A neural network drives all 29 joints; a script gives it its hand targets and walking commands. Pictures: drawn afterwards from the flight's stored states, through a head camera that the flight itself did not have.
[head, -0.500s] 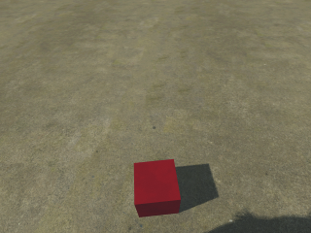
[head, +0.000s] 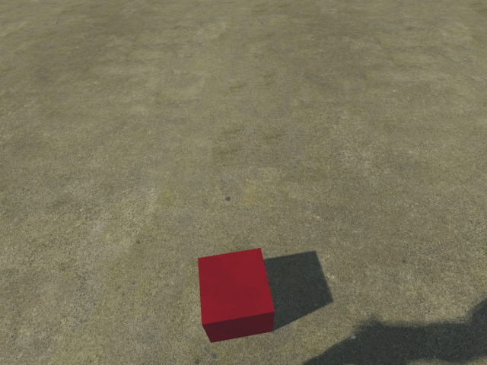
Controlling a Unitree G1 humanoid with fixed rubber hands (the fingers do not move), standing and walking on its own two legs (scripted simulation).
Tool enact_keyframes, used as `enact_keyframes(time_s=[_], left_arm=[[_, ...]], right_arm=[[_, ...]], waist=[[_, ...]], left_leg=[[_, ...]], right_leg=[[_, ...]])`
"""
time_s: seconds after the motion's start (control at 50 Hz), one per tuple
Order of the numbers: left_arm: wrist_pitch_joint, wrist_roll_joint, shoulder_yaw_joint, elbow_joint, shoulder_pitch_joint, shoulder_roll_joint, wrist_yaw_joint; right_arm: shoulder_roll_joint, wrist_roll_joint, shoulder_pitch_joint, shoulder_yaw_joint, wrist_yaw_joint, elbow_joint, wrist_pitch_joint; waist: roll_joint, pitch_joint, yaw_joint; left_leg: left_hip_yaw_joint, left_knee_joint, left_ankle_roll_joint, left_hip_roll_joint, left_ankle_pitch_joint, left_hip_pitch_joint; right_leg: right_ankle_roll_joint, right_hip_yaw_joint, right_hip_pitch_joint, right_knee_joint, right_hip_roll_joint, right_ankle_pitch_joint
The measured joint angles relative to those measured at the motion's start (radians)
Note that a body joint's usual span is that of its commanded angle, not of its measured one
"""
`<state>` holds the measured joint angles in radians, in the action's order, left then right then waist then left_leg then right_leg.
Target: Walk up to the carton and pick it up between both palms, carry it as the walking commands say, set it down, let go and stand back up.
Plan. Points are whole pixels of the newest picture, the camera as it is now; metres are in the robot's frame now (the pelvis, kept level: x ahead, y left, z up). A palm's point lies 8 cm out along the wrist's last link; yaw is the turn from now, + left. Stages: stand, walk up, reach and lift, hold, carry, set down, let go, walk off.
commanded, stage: walk up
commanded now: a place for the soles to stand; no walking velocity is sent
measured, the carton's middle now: (235, 295) +0.47 +0.06 -0.65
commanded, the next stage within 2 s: none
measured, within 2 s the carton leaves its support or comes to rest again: neither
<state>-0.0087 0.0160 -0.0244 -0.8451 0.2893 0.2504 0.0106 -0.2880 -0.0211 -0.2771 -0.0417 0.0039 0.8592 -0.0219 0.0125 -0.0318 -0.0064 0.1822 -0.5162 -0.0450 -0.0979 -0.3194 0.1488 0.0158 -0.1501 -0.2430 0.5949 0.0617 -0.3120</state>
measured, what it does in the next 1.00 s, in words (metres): shifts its weight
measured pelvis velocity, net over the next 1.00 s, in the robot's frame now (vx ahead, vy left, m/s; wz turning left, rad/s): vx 0.04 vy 0.03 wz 0.00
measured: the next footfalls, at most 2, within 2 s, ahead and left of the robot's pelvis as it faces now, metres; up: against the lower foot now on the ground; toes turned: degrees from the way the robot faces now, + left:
none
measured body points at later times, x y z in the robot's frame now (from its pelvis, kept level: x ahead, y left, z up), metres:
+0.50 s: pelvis +0.03 +0.02 -0.01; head +0.04 +0.01 +0.44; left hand +0.12 +0.28 -0.13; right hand +0.02 -0.24 -0.15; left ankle -0.03 +0.14 -0.73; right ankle +0.02 -0.09 -0.73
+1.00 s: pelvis +0.04 +0.03 +0.00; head +0.05 +0.03 +0.45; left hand +0.14 +0.29 -0.13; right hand +0.08 -0.23 -0.14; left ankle -0.01 +0.15 -0.73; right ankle +0.02 -0.09 -0.73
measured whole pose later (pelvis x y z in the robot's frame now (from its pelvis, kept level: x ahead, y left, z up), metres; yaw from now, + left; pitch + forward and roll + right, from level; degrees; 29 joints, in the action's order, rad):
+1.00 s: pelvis +0.04 +0.03 +0.00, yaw +0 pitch -2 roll +0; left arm 0.01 0.03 -0.04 -0.88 0.19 0.26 0.02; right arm -0.26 -0.02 -0.33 -0.02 0.00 0.87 0.00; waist 0.00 -0.06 -0.02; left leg 0.02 -0.57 0.01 0.00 -0.38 0.15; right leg 0.00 0.01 -0.20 0.60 -0.01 -0.36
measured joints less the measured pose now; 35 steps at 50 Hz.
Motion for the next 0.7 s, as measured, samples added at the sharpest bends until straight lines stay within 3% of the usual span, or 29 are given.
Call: enact_keyframes(time_s=[0.18,0.26,0.32,0.38,0.44,0.5,0.58,0.62,0.7], left_arm=[[-0.003,0.004,-0.001,-0.003,0.020,0.002,0.003],[0.000,0.006,0.001,0.008,0.049,-0.003,0.008],[0.006,0.004,0.006,0.008,0.062,0.006,0.008],[0.008,0.009,0.009,0.017,0.068,0.016,0.011],[-0.002,0.017,0.010,0.033,0.054,0.016,0.014],[-0.015,0.016,0.009,0.045,0.023,0.002,0.012],[-0.006,0.014,0.004,0.047,-0.008,-0.001,0.020],[0.008,0.010,0.002,0.035,-0.020,0.006,0.018],[0.020,0.013,0.000,0.017,-0.034,0.011,0.014]], right_arm=[[-0.005,-0.004,-0.013,0.003,0.001,0.028,-0.010],[-0.022,-0.010,-0.027,0.011,0.004,0.036,-0.012],[-0.017,-0.009,-0.041,0.014,0.002,0.035,0.005],[-0.006,-0.007,-0.051,0.018,-0.002,0.034,0.016],[0.001,-0.008,-0.063,0.020,-0.002,0.044,0.011],[0.004,-0.004,-0.074,0.019,0.000,0.049,0.000],[0.019,-0.007,-0.076,0.015,0.000,0.028,-0.004],[0.032,-0.009,-0.073,0.014,-0.001,0.018,0.012],[0.048,-0.003,-0.071,0.014,-0.003,0.010,0.029]], waist=[[0.004,0.003,-0.002],[0.021,0.012,0.007],[0.004,0.012,0.007],[-0.011,0.003,0.008],[-0.009,-0.011,0.001],[0.016,-0.021,-0.008],[0.020,-0.028,-0.003],[0.005,-0.031,-0.001],[-0.016,-0.018,-0.002]], left_leg=[[0.012,-0.021,0.013,-0.002,-0.022,0.004],[-0.046,-0.053,0.033,0.034,-0.048,0.026],[-0.040,-0.035,0.032,0.057,-0.046,0.014],[-0.012,-0.024,0.046,0.064,-0.055,-0.007],[0.001,-0.038,0.042,0.052,-0.076,-0.022],[-0.029,-0.090,0.042,0.032,-0.093,-0.001],[-0.114,-0.106,0.063,0.059,-0.102,0.042],[-0.116,-0.075,0.054,0.075,-0.048,0.029],[-0.108,-0.046,0.055,0.090,-0.066,0.003]], right_leg=[[-0.002,-0.017,-0.010,0.015,0.007,-0.007],[-0.008,-0.030,-0.017,0.021,0.011,-0.017],[-0.020,-0.045,-0.022,0.033,-0.004,-0.026],[-0.008,0.004,-0.055,0.092,-0.023,-0.034],[0.000,0.056,-0.044,0.051,-0.030,-0.011],[0.001,0.076,-0.031,0.042,-0.015,-0.022],[0.002,0.092,-0.018,0.025,-0.022,-0.023],[-0.009,0.090,-0.014,0.031,-0.038,-0.030],[-0.015,0.101,-0.003,0.029,-0.058,-0.025]])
